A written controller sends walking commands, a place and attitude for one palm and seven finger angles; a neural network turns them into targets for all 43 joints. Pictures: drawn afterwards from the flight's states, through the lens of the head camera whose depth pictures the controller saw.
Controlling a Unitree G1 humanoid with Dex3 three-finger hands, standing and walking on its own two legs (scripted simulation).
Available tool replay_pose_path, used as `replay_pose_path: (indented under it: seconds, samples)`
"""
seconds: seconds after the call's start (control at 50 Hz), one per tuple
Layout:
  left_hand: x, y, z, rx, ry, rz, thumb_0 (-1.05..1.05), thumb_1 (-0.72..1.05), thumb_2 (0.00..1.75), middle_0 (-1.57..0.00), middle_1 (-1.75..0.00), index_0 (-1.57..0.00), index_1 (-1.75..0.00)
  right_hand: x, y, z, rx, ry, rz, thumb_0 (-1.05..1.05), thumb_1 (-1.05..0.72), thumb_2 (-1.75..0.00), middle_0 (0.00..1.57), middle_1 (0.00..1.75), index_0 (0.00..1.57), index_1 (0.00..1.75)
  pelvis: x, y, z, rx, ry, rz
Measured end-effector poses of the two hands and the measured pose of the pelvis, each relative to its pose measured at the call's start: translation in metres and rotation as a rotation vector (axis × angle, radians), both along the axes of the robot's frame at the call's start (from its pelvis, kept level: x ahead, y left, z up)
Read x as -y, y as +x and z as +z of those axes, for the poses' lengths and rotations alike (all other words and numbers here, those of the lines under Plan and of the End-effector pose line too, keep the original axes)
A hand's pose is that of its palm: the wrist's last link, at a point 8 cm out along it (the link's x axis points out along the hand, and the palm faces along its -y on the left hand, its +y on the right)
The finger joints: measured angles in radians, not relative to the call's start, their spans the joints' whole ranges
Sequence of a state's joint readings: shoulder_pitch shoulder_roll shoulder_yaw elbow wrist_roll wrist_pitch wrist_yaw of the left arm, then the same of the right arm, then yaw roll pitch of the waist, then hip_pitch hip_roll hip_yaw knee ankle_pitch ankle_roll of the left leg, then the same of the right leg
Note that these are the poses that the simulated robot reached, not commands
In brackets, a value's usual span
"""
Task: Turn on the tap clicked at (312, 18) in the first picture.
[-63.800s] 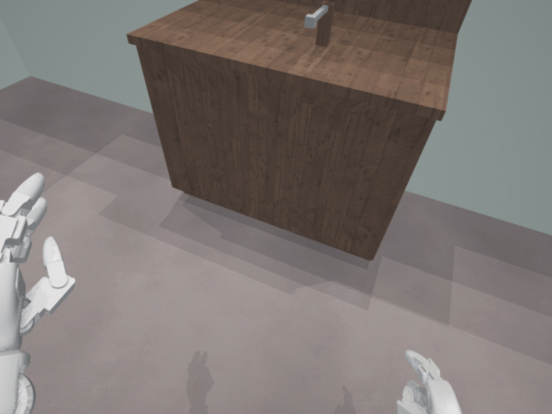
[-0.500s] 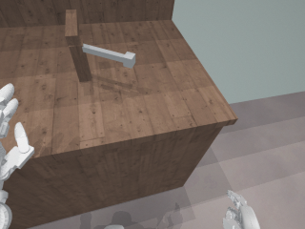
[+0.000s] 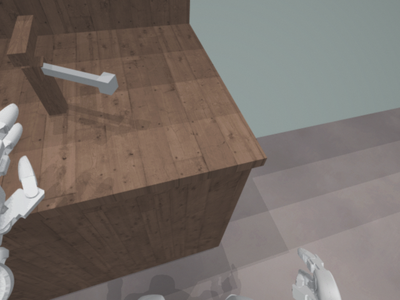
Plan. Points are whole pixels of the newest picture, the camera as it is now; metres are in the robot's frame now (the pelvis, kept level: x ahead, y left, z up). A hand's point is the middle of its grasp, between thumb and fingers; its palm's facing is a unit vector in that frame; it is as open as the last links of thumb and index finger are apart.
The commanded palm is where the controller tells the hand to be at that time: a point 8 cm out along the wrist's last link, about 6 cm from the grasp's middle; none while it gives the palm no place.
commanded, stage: come to a stop and stand still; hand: left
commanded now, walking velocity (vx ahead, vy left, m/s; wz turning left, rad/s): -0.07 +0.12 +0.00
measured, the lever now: (107, 83) +0.45 +0.22 +0.17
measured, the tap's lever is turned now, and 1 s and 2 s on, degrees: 57 57 57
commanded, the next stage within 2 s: look again from close up in 1.84 s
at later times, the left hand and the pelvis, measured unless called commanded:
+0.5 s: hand (37, 194) +0.21 +0.23 +0.19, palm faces +0.41 -0.79 -0.45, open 7.4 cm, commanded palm +0.15 +0.27 +0.19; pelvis +0.00 -0.01 +0.02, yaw +2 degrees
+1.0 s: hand out of the picture +0.18 +0.33 +0.20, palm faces +0.51 -0.80 -0.32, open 7.4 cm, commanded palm +0.12 +0.34 +0.19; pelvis -0.04 +0.06 +0.01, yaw +1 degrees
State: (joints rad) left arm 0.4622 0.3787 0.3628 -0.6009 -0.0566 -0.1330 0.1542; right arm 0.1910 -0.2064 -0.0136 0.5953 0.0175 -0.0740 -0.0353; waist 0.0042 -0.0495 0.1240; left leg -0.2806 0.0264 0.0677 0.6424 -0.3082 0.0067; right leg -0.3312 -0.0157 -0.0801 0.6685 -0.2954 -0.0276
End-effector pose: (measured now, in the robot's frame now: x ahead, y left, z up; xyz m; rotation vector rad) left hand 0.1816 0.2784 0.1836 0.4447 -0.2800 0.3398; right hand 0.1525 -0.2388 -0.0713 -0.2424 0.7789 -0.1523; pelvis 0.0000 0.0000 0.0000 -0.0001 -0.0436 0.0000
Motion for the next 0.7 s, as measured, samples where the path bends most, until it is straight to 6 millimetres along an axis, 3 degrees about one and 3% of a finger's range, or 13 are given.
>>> replay_pose_path:
  seconds: [0.08, 0.18, 0.36, 0.46, 0.5, 0.56, 0.6, 0.64, 0.7]
  samples:
    - [0.014, 0.001, 0.023, 0.064, 0.063, 0.007, 0.02, 0.89, 0.90, -0.22, -0.31, -0.21, -0.30, 0.012, 0.009, 0.009, 0.047, 0.010, -0.005, 0.01, -0.91, -0.90, 0.20, 0.30, 0.20, 0.30, 0.014, 0.009, 0.005, 0.008, 0.017, 0.002]
    - [0.026, 0.001, 0.043, 0.076, 0.107, 0.050, 0.02, 0.89, 0.90, -0.21, -0.31, -0.21, -0.30, 0.017, 0.024, 0.004, 0.062, 0.072, 0.021, 0.01, -0.91, -0.90, 0.20, 0.30, 0.20, 0.30, 0.026, 0.015, 0.012, -0.011, -0.004, 0.023]
    - [0.026, -0.003, 0.008, -0.144, 0.025, 0.120, 0.01, 0.89, 0.90, -0.21, -0.31, -0.21, -0.30, 0.015, 0.026, 0.007, 0.022, 0.089, 0.045, 0.01, -0.91, -0.90, 0.20, 0.30, 0.20, 0.30, 0.030, 0.010, 0.025, -0.040, 0.062, 0.022]
    - [0.023, -0.012, 0.011, -0.105, 0.007, 0.096, 0.02, 0.89, 0.90, -0.21, -0.31, -0.21, -0.30, 0.008, 0.022, 0.009, 0.014, 0.051, 0.060, 0.01, -0.91, -0.90, 0.20, 0.30, 0.20, 0.30, 0.022, 0.001, 0.023, -0.030, 0.056, 0.029]
    - [0.014, -0.013, 0.023, -0.051, 0.076, 0.069, 0.02, 0.89, 0.90, -0.22, -0.31, -0.21, -0.30, 0.004, 0.019, 0.008, 0.027, 0.022, 0.070, 0.01, -0.91, -0.90, 0.20, 0.30, 0.20, 0.30, 0.015, -0.003, 0.018, -0.032, 0.028, 0.032]
    - [-0.030, -0.004, 0.055, 0.107, 0.211, 0.096, 0.02, 0.88, 0.90, -0.22, -0.31, -0.22, -0.30, -0.006, 0.010, 0.001, -0.003, 0.012, 0.094, 0.01, -0.91, -0.90, 0.20, 0.30, 0.20, 0.30, 0.008, -0.018, 0.014, -0.027, 0.019, 0.038]
    - [-0.055, -0.002, 0.062, 0.148, 0.205, 0.139, 0.01, 0.88, 0.90, -0.22, -0.31, -0.22, -0.30, -0.014, 0.003, 0.002, 0.000, 0.031, 0.089, 0.01, -0.91, -0.90, 0.20, 0.30, 0.20, 0.30, -0.001, -0.026, 0.014, -0.020, 0.022, 0.015]
    - [-0.065, -0.003, 0.054, 0.119, 0.164, 0.140, 0.01, 0.89, 0.90, -0.21, -0.31, -0.21, -0.30, -0.022, -0.007, 0.005, 0.031, 0.063, 0.062, 0.01, -0.91, -0.90, 0.20, 0.30, 0.20, 0.30, -0.013, -0.031, 0.014, -0.013, 0.020, -0.006]
    - [-0.052, -0.014, 0.023, 0.000, 0.084, 0.052, 0.01, 0.90, 0.90, -0.20, -0.30, -0.20, -0.30, -0.035, -0.023, 0.008, 0.075, 0.096, 0.027, 0.01, -0.91, -0.90, 0.20, 0.30, 0.20, 0.30, -0.032, -0.033, 0.013, -0.003, 0.014, -0.025]
